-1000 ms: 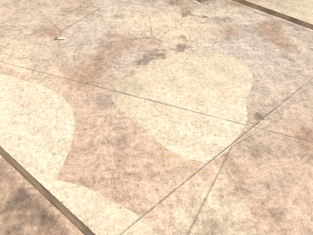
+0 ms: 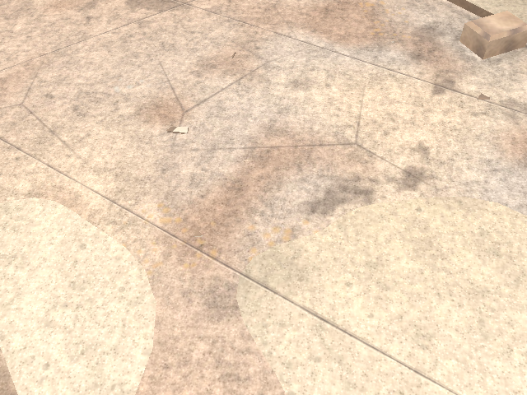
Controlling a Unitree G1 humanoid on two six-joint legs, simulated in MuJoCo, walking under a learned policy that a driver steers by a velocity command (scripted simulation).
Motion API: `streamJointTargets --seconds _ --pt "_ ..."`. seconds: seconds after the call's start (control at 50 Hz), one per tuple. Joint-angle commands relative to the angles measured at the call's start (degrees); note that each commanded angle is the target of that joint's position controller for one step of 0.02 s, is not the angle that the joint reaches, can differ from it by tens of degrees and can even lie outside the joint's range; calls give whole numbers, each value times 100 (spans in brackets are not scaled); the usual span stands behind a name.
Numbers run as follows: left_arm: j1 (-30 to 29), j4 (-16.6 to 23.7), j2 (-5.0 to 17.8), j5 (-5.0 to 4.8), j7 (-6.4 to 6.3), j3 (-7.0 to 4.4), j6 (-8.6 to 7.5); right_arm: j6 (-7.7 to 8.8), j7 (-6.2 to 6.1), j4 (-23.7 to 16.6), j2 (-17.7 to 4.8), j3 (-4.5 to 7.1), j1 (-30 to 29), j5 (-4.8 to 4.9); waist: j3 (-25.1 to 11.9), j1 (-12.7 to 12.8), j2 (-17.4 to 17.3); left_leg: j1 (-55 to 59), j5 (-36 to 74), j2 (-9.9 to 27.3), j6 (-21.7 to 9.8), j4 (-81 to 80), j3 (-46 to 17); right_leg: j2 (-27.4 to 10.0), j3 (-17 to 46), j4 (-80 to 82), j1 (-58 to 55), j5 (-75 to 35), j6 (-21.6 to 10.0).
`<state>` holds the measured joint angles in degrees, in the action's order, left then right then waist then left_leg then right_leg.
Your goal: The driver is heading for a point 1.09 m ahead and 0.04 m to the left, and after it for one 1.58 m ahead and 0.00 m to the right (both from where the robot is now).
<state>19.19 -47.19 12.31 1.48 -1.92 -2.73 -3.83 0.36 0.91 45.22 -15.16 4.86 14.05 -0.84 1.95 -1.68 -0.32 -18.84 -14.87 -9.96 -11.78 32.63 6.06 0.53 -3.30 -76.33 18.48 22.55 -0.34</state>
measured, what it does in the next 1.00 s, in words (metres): walks ahead: right foot, then left foot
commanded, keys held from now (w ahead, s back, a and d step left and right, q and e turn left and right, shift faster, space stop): w+q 0.18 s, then w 0.82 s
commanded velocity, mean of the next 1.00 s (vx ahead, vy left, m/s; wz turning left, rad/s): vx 0.50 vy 0.00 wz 0.24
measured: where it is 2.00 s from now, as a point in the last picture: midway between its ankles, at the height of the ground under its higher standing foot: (256, 231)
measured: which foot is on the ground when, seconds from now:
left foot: down 0.00-0.36, up 0.38-0.88, down 0.90-1.00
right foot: up 0.00-0.34, down 0.36-0.90, up 0.92-1.00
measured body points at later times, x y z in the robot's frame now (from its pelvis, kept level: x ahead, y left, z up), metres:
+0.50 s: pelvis +0.29 -0.08 +0.02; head +0.32 -0.08 +0.47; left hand +0.36 +0.20 -0.09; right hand +0.39 -0.33 -0.12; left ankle +0.15 +0.02 -0.63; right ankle +0.36 -0.15 -0.72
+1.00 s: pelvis +0.54 +0.01 +0.02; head +0.55 +0.03 +0.46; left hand +0.48 +0.26 -0.13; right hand +0.74 -0.19 -0.08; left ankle +0.57 +0.09 -0.72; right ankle +0.44 -0.14 -0.63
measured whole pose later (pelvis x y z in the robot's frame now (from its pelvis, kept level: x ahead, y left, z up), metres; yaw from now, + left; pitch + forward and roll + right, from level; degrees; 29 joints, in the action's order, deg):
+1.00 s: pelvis +0.54 +0.01 +0.02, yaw +13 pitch +1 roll -1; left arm 22.4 -50.9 14.1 0.8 0.6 -2.2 -3.2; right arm 3.7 0.6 42.7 -13.0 1.5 9.6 -1.7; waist 1.6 2.0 1.2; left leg -20.4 -11.1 -1.4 -4.8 30.2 4.6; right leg 0.3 -0.9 -62.2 17.2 21.9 -3.5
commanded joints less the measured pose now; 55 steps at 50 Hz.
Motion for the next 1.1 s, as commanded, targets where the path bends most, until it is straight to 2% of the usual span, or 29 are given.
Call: streamJointTargets --seconds 0.02,0.04,0.08,0.1,0.16,0.26,0.32,0.34,0.36,0.38,0.4,0.42,0.44,0.46,0.5,0.56,0.66,0.72,0.8,0.84,0.88,0.9,0.92,0.94,0.96,0.98,1.0,1.04,1.1 --pt "-523 926 810 21 119 -122 -236 127 -128 -228 -430 74 288 3 209 230 693 1381 434 2284 -1125 -2140 -3461 -449 797 -67 2653 -338 120" --pt "-383 877 765 110 133 -98 -93 221 -134 -272 -476 68 269 10 221 333 716 952 983 2054 -978 -2124 -3062 -560 770 304 2273 -370 204" --pt "-475 959 606 175 170 -21 120 362 -90 -196 -639 59 426 2 172 382 479 419 1991 1684 -773 -2105 -2496 -625 529 915 1871 -534 311" --pt "-655 1053 530 165 197 19 157 396 -74 -163 -757 80 518 -6 125 340 304 350 2343 1553 -689 -2090 -2312 -646 441 1314 1815 -774 345" --pt "-1432 1332 393 119 250 126 184 374 -35 -108 -761 85 878 37 40 -7 -165 517 2617 1217 -288 -1885 -2008 -575 280 2630 1730 -1695 349" --pt "-2210 1533 447 3 299 165 105 331 -53 -58 -806 66 1368 -3 -106 -472 -427 1383 2672 1405 -50 -1572 -2132 -303 131 3984 1462 -2235 172" --pt "-1680 1424 711 16 262 53 20 389 -92 -92 -947 87 1163 -44 -214 -133 -555 1623 3119 1682 209 -1134 -2323 -123 226 4562 551 -1752 -90" --pt "-1010 1219 850 31 221 -25 -26 409 -82 -101 -1006 96 1031 -40 -480 230 -456 1648 3692 1547 318 -414 -2158 35 136 4832 -181 -1574 -211" --pt "-182 995 1064 88 164 -116 -97 442 -56 -132 -886 61 980 -31 -959 619 -249 1255 3431 1256 442 692 -1888 -229 338 4843 -1277 -1505 -381" --pt "858 931 1499 220 84 -192 -133 456 -58 -332 -449 -56 1089 -11 -1862 922 507 436 1449 929 568 2494 -1482 -1671 1941 4874 -2520 -748 -623" --pt "775 751 1998 218 132 -346 -47 425 -28 -343 -217 -90 2052 185 -2248 373 2227 -1234 -1596 115 802 3856 -1082 -2601 4772 5933 -3392 -300 -1367" --pt "278 874 1367 95 184 -248 19 337 -84 -193 -620 -53 1578 -29 -1377 367 900 -1889 -1187 548 750 4288 -1346 -2330 4623 6129 -2778 866 -1280" --pt "-184 907 956 33 201 -146 13 339 -28 -334 -610 -56 944 -67 -648 339 360 -1891 -611 726 762 4095 -1305 -2031 3620 6206 -1983 688 -1162" --pt "-327 846 770 49 226 -96 -11 340 11 -413 -526 -86 665 -66 -398 270 198 -1744 -351 894 780 3825 -1245 -1755 2891 6277 -1503 -107 -1061" --pt "-251 652 662 -3 221 -60 -85 241 88 -405 -400 -127 716 -137 -280 96 532 -1391 -241 1105 852 3439 -1128 -1356 2021 6430 -1003 -1125 -943" --pt "54 415 709 -75 258 -83 -218 158 130 -411 -323 -160 665 -179 -267 21 538 -1515 -69 1165 924 3215 -953 -1286 1575 6604 -986 -2087 -1087" --pt "428 123 745 -115 277 -95 -192 169 162 -731 -154 -293 -479 -161 74 242 502 -1954 887 1476 1079 1786 -590 -1065 935 6925 -1107 -2351 -1093" --pt "699 -29 855 -112 277 -117 -179 202 172 -872 -63 -363 -1048 -111 124 426 489 -1665 1214 1413 1061 885 -378 -1061 731 6853 -1257 -2773 -1028" --pt "928 -220 963 -72 242 -128 -123 241 134 -1005 -134 -353 -1424 -90 200 504 464 -1379 963 1262 874 252 -238 -1292 746 6534 -1730 -3341 -968" --pt "858 -283 1048 -58 216 -142 -93 275 93 -971 -190 -319 -1251 -107 129 370 470 -936 582 1081 705 -32 -163 -1357 701 6103 -1929 -4193 -896" --pt "786 -341 1064 -93 199 -131 -59 365 0 -565 -353 -208 -54 -192 -520 -178 262 704 614 788 454 -607 -78 -1063 357 4596 -1745 -5188 -711" --pt "684 -200 919 -116 195 -74 -69 416 -72 -328 -692 -91 966 -307 -1199 -592 -58 2172 227 1580 174 -650 -933 -834 180 3216 -806 -3976 -586" --pt "1081 71 319 -262 228 65 -79 407 -120 -292 -1323 70 1425 -381 -1888 -466 -1343 3698 -348 3320 -484 -1093 -3629 108 -222 1104 1183 -673 -307" --pt "892 -19 878 -69 195 -95 -39 319 -105 -276 -1126 57 1275 -86 -1772 -453 -964 3388 -181 3416 -633 -1620 -4534 191 416 413 1848 587 -354" --pt "485 85 877 -36 214 -118 -26 303 -92 -294 -846 -20 782 -23 -901 -219 -573 2719 -63 3142 -513 -1632 -3567 -129 569 325 2114 185 -396" --pt "250 121 731 -41 253 -67 -45 340 -59 -292 -547 -96 479 -16 -487 -88 -319 2036 370 2867 -366 -1821 -2919 -319 573 643 1984 -174 -392" --pt "218 91 652 -37 277 -62 -6 378 -51 -258 -398 -141 318 -17 -265 94 -346 1564 610 2570 -142 -2009 -2420 -471 541 994 1718 -352 -364" --pt "411 -37 550 59 347 -42 143 456 -61 -154 -267 -184 277 -7 -181 313 -483 1038 1134 2257 8 -2259 -1844 -539 467 1274 1253 -545 -242" --pt "53 41 503 76 411 -40 216 541 -54 67 -416 -129 559 36 -41 352 -331 1029 1514 2165 -84 -2531 -1496 -626 358 1597 1561 -998 -117"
